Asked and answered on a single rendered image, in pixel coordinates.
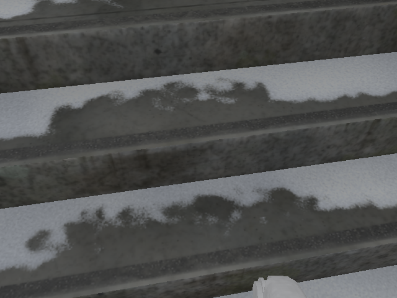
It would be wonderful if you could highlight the robot right thigh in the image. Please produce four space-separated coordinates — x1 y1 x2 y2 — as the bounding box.
252 276 307 298

